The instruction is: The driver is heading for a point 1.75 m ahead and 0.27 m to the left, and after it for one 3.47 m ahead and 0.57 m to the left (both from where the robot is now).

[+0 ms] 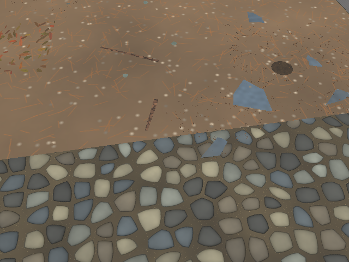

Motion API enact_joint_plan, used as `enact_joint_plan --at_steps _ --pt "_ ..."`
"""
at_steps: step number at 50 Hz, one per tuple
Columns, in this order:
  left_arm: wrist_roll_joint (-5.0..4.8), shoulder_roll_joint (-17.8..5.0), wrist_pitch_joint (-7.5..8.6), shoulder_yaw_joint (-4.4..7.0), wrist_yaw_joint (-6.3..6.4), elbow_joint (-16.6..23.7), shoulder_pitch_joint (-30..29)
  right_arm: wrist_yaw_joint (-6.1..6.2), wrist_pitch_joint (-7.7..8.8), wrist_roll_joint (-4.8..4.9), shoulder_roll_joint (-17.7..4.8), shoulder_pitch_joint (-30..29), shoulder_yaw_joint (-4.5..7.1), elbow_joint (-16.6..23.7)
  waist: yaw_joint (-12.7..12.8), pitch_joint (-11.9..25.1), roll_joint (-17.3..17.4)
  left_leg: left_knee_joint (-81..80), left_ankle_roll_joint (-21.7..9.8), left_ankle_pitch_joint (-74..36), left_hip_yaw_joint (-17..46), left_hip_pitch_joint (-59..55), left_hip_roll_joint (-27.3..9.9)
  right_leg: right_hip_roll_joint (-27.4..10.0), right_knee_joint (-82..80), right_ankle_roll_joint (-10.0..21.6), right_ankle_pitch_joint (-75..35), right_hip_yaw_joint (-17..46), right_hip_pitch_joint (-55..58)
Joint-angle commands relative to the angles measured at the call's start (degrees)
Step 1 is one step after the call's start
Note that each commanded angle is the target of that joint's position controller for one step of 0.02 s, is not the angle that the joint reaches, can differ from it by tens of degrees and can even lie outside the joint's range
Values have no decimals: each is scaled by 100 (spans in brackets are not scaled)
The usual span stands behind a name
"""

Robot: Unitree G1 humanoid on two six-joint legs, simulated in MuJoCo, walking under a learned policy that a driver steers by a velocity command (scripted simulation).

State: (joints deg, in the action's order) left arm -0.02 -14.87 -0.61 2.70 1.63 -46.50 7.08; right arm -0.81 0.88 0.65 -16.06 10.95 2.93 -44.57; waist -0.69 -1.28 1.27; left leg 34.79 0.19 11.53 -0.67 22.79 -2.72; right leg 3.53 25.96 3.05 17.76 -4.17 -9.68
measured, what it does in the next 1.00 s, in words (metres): steps on the spot, turning left: right foot, then left foot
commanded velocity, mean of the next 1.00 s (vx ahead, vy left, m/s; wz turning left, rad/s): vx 0.05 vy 0.00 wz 0.31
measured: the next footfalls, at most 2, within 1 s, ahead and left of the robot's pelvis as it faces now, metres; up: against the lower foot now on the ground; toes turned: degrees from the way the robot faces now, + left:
right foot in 0.44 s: +0.12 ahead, -0.12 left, +0.00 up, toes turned +21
left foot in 0.76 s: +0.02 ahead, +0.12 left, +0.00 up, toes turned +16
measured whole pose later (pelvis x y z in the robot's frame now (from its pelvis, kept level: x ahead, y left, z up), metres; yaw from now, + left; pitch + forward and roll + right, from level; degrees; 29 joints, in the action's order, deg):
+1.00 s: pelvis +0.06 -0.01 +0.01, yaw +20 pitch +0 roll +0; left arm -1.6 -16.9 3.1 3.0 -0.6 -49.2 11.7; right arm 1.3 0.8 0.8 -14.8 16.8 2.6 -46.2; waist -0.9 0.2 -0.2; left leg 24.3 -0.4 17.1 4.0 7.8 0.0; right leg -0.1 42.0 2.6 26.9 -1.7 -18.5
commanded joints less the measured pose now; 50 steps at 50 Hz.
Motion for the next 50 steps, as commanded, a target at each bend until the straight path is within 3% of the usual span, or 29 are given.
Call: enact_joint_plan --at_steps 1,2,3,5,6,7,9,13,18,20,21,22,23,24,25,27,31,33,35,37,38,39,40,41,43,44,45,47,50 --pt "-18 -889 -29 272 135 268 255 -12 103 -49 -1056 220 324 400 -7 678 137 -932 -504 -2550 697 -859 -314 -1130 1224 192 -3087 364 233" --pt "132 -721 39 231 111 500 192 38 95 -115 -1675 316 477 463 130 899 1270 -910 -1479 -4630 2328 -1903 -1403 -126 2585 -369 -865 -120 -1247" --pt "203 -643 66 186 64 583 -282 63 73 -146 -1241 824 380 393 -370 1376 1424 -1237 -2132 -4808 3173 -2590 -1887 268 3634 -477 2151 534 -2198" --pt "-40 -681 37 231 8 494 -196 103 111 -100 -1077 339 344 519 -121 1134 474 -1178 -1710 -3742 2402 -2312 -1443 -152 4329 -479 1758 972 -2564" --pt "-25 -730 1 256 34 467 -194 131 75 -4 -1033 85 338 577 -41 867 244 -1249 -1496 -3320 2117 -2024 -1236 -251 4031 -540 1402 938 -2666" --pt "0 -798 -26 292 73 466 -238 180 37 33 -988 -70 321 628 34 817 307 -1327 -1359 -2941 1971 -1796 -1069 -344 3705 -596 1084 947 -2483" --pt "-18 -623 -33 255 83 464 -183 219 -72 1 -1046 -113 353 659 93 798 576 -1376 -1301 -2847 1820 -1520 -796 -189 3121 -747 783 792 -2124" --pt "-46 -582 6 231 81 444 -181 304 -171 5 -1166 -109 422 724 11 953 697 -1350 -1267 -2340 1976 -1390 -717 -116 2101 -861 378 845 -1655" --pt "-70 -725 113 274 -18 443 -73 294 -271 9 -1164 -306 424 813 -18 808 947 -1334 -1168 -1421 2572 -1133 -634 -53 1053 -744 198 892 -1107" --pt "-72 -743 192 310 -74 341 277 315 -321 66 -1112 -502 398 873 209 761 930 -1097 -955 -1205 2655 -961 -438 -51 -53 -598 -466 779 -516" --pt "-41 -868 211 355 -81 271 468 334 -340 64 -976 -423 351 872 237 784 769 -838 -714 -683 2488 -744 -233 -342 -531 -460 -932 885 -62" --pt "78 -1264 196 430 -52 323 517 325 -340 -22 -655 -144 256 865 50 846 -261 227 -383 678 1858 -110 310 -1510 -847 -42 -1235 2001 452" --pt "276 -1597 160 478 -62 344 352 316 -273 -10 -663 -133 275 1056 -131 508 -1768 1265 -90 2457 1011 890 1128 -2443 -1100 974 -2043 3447 186" --pt "307 -1265 203 385 -59 512 118 313 -213 -91 -1103 -15 389 924 -61 465 -1376 2491 82 2532 1224 880 787 -2651 -1122 1386 -2055 3561 -83" --pt "228 -993 223 308 -40 577 -153 301 -223 -26 -1269 65 475 767 -155 367 -960 2954 130 2151 1242 844 752 -2310 -994 1198 -1981 2925 -194" --pt "19 -812 228 240 -21 564 -309 350 -312 -59 -1015 146 433 586 -144 218 -794 3221 325 1579 1201 961 729 -1785 -831 844 -1890 2208 -48" --pt "39 -705 169 158 44 348 80 312 -283 3 -536 -209 228 696 84 347 -1025 1985 534 1292 794 576 528 -1492 -680 872 -2513 1595 396" --pt "36 -847 124 181 43 299 104 274 -266 -30 -374 -373 123 734 191 435 -1189 936 553 1403 444 -75 306 -1477 -606 861 -2639 1484 349" --pt "7 -1033 69 222 18 224 276 256 -255 16 -501 -355 143 674 286 447 -1263 129 527 1184 200 -528 349 -1542 -508 899 -2853 1585 329" --pt "-93 -986 56 188 -9 155 265 240 -247 1 -525 -11 161 460 75 371 -1109 -1401 327 -32 76 -1233 403 -1438 -336 725 -2810 1524 143" --pt "-105 -914 103 160 -27 67 480 249 -250 -42 -667 8 180 436 99 368 -923 -1782 155 -650 319 -1707 262 -1365 -316 470 -2554 1507 -109" --pt "27 -778 194 99 -75 75 569 297 -266 -87 -963 92 219 466 193 613 -356 -1517 -47 -1893 893 -2350 -304 -1155 -48 119 -2015 1262 -499" --pt "118 -450 281 22 -131 50 776 291 -287 -126 -1065 65 230 336 462 841 625 -1188 -452 -1496 1085 -2228 -557 -610 -100 -232 -648 668 -524" --pt "150 -512 284 3 -124 24 393 218 -266 -113 -684 11 160 347 171 760 537 -1383 -657 150 1181 -1771 -497 -424 88 -452 -114 426 -306" --pt "-5 -627 268 74 -84 101 -50 193 -214 -126 -965 236 232 247 -116 98 835 -2030 -863 2597 1834 -1425 -691 -119 985 -483 628 27 -1084" --pt "-66 -656 275 91 -72 193 -167 195 -152 -88 -1045 392 248 190 -200 -345 1157 -2333 -1056 3049 2343 -1250 -978 -154 1286 -407 799 83 -1494" --pt "-116 -699 318 117 -86 264 -228 217 -70 -67 -1046 509 243 133 -226 -606 1309 -2513 -1216 2998 2711 -1202 -1240 -331 1671 -282 954 312 -1828" --pt "-199 -748 450 159 -169 308 -214 247 64 -26 -946 643 228 85 -227 -646 1221 -2553 -1359 2483 2931 -1660 -1484 -601 2169 -37 1348 581 -2471" --pt "-168 -585 594 107 -312 224 -135 229 118 86 -965 340 241 168 -71 -389 787 -2464 -1151 1542 2168 -1573 -1133 -597 1130 87 716 382 -1699"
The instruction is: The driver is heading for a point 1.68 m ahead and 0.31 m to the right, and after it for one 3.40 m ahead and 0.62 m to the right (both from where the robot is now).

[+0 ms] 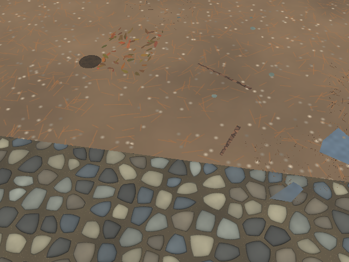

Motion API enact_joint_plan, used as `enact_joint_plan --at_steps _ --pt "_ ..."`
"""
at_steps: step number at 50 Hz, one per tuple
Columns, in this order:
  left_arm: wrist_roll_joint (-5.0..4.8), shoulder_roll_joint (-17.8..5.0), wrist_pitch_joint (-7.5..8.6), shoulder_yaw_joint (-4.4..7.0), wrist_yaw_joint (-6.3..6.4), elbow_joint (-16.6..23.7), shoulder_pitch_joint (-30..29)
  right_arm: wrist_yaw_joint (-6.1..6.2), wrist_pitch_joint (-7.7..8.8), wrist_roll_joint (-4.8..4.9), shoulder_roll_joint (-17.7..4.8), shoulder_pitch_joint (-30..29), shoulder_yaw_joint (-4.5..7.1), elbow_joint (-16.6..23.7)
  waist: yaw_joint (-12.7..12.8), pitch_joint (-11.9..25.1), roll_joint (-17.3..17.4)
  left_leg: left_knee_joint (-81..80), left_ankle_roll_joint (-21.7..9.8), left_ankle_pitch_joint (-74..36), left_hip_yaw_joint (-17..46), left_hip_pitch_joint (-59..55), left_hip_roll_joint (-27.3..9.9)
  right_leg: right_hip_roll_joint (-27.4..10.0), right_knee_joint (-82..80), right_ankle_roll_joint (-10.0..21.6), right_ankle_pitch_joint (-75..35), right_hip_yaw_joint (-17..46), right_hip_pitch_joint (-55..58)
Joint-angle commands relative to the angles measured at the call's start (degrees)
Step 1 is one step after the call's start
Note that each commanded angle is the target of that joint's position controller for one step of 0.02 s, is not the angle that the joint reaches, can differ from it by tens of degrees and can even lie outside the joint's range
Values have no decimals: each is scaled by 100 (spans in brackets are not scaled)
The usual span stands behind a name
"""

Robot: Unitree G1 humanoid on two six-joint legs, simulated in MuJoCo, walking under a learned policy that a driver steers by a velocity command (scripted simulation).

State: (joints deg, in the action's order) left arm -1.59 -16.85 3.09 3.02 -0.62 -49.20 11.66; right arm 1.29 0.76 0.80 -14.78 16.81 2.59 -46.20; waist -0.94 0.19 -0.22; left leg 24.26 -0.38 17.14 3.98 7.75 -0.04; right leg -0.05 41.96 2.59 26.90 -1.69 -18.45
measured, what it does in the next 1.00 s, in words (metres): walks ahead: right foot, then left foot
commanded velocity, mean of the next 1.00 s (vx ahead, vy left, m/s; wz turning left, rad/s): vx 0.45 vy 0.00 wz -0.12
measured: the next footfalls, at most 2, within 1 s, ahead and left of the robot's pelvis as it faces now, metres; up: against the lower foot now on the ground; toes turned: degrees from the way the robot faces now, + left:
right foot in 0.08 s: +0.07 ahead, -0.12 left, +0.00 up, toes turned -1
left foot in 0.58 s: +0.43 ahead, +0.11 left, +0.00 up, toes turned +1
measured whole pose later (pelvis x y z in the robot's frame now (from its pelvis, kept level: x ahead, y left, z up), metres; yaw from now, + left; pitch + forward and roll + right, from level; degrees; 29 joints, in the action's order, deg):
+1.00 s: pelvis +0.48 +0.00 +0.00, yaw -11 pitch +0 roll +3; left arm -1.2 -15.7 2.4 2.7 -1.7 -44.2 8.2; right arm -0.1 5.4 -0.3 -15.7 16.6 3.4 -50.9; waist -3.9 -2.1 -2.1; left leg 10.7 -1.9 15.6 -12.3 -4.3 3.5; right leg -6.6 39.1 1.0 -3.4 1.8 -38.3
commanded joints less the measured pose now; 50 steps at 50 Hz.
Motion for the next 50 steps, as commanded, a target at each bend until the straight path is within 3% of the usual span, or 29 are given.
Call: enact_joint_plan --at_steps 1,3,4,5,6,7,8,10,11,15,18,21,24,26,27,28,29,30,31,32,33,34,35,36,39,41,45,50 --pt "16 -356 240 76 -117 377 -370 -1 114 87 -1133 -406 287 365 109 -387 878 -1311 -1019 654 1353 284 -1204 -98 -917 102 -799 -49 -82" --pt "50 -420 202 144 -127 3 410 -37 86 45 -982 -456 253 373 459 -105 712 -809 -841 474 886 1093 -887 227 -1384 -36 -1669 -319 1472" --pt "22 -509 170 186 -93 -128 861 -59 108 2 -760 -467 179 384 652 7 514 -293 -661 510 669 1534 -707 62 -1457 0 -1498 -79 2108" --pt "36 -884 169 264 -21 -185 1444 -94 154 -78 -322 -604 41 505 866 119 -573 1483 -242 613 25 2237 -161 -1003 -2188 337 -780 1439 2674" --pt "105 -1553 202 394 -77 -196 1739 -40 271 41 -366 -628 67 833 852 196 -1815 3064 -46 1605 -174 3361 340 -2173 -3136 1258 515 3949 2902" --pt "135 -1180 261 275 -85 -96 1304 -22 358 167 -797 -557 179 768 647 -211 -1123 3926 -121 1535 247 3846 -65 -2332 -3306 1438 1280 4210 2549" --pt "120 -869 301 181 -70 11 972 -61 411 196 -923 -549 215 710 515 -579 -887 4107 -242 911 263 4097 -317 -2089 -3309 1243 1211 3631 2350" --pt "157 -727 311 106 -74 109 643 -102 456 67 -826 -591 225 605 365 -664 -533 3886 -280 30 107 4022 -611 -1660 -3349 953 -97 2635 2132" --pt "178 -652 289 67 -62 123 630 -143 453 22 -764 -631 224 592 339 -603 -518 3707 -249 -281 50 3786 -702 -1454 -3396 838 -747 2172 1996" --pt "146 -694 225 48 15 17 924 -223 405 -27 -491 -1029 150 746 400 -486 -385 2772 70 -1084 -315 3633 -626 -1149 -3485 861 -2707 1179 1921" --pt "134 -779 179 49 86 -38 1067 -277 437 6 -286 -1634 42 956 556 -594 -390 1538 166 -1863 -516 3117 -452 -974 -3610 787 -2890 711 1576" --pt "87 -831 151 63 111 -164 1369 -365 470 50 -292 -2108 9 1118 667 -771 -366 867 115 -2241 -575 2818 -297 -1137 -3684 823 -2792 647 1617" --pt "38 -862 93 105 119 -242 1422 -445 506 65 -441 -2253 37 1225 510 -777 -397 509 -134 -1986 -455 2819 -253 -1417 -3387 730 -3415 628 2220" --pt "62 -988 47 161 136 -226 1340 -444 506 46 -658 -1905 121 1154 216 -406 -538 487 -335 -1579 -565 2231 -43 -1471 -2784 609 -5010 559 2562" --pt "88 -1050 1 185 144 -211 1275 -410 490 41 -833 -1363 211 1013 -101 9 -628 498 -481 -1415 -701 1505 138 -1394 -2084 540 -6056 466 2615" --pt "121 -990 -52 158 158 -173 1217 -348 460 45 -1050 -437 333 737 -574 610 -565 426 -653 -1517 -785 218 208 -1142 -951 376 -6400 274 2247" --pt "235 -762 -52 59 179 -25 1309 -264 415 -26 -1394 584 422 524 -876 1470 1 755 -987 -1428 393 -1727 -835 -873 810 236 -4658 194 861" --pt "173 200 71 -201 92 8 2237 -314 433 -79 -1733 742 465 412 -278 2375 1648 1 -1987 158 3450 -3498 -2288 345 2850 -93 233 456 -1333" --pt "-21 -550 199 -36 52 -55 1713 -304 441 -40 -1086 659 325 431 -605 2050 1063 -711 -1789 1056 3905 -3090 -2207 148 3441 -20 533 1136 -1939" --pt "-186 -859 258 75 41 193 1031 -272 460 -38 -908 187 256 446 -538 962 808 -870 -1486 833 2889 -2183 -2045 -129 3472 42 59 977 -2280" --pt "-168 -802 280 66 80 261 734 -264 485 -61 -812 -199 223 459 -337 489 303 -1035 -1334 145 2159 -1296 -1847 -434 3206 41 -485 846 -2070" --pt "-73 -731 250 95 104 258 639 -278 524 -110 -649 -458 190 444 -151 183 231 -1196 -1233 -459 1570 -633 -1621 -608 2883 4 -809 826 -1840" --pt "-48 -641 164 114 110 194 835 -285 577 -177 -540 -610 163 416 67 143 411 -1375 -1146 -760 1104 -223 -1449 -768 2721 -17 -1043 896 -1449" --pt "-49 -507 78 103 115 140 978 -296 619 -176 -493 -680 169 367 160 112 475 -1550 -1148 -886 844 32 -1381 -819 2611 -56 -1120 888 -1243" --pt "-14 -331 -104 97 149 257 807 -289 718 -156 -617 -685 216 171 247 -237 380 -1886 -1196 -1306 172 429 -1381 -885 2246 -188 -1432 915 -1522" --pt "15 -342 -103 108 145 398 500 -240 718 -182 -718 -592 246 66 181 -362 305 -1950 -1174 -1563 -192 283 -1333 -866 1731 -254 -2043 1000 -1909" --pt "44 -228 9 52 -10 623 -181 -147 649 -160 -878 -484 255 -22 -67 -457 181 -1964 -966 -1992 -978 26 -1131 -740 307 -253 -3234 547 -1813" --pt "40 -137 24 -24 -204 1155 -1083 -96 414 -49 -1086 106 317 -262 -421 -654 88 -1561 -903 -2577 -1259 -1181 -1498 -618 -546 -72 -2907 141 -2309"
Velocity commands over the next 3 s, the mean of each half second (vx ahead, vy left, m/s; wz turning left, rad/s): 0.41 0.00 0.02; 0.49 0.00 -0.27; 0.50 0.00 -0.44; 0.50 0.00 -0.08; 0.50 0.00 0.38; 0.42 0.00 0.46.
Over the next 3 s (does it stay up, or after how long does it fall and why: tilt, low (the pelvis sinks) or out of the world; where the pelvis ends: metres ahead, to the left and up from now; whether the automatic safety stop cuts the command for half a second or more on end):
stays up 1.53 -0.28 0.00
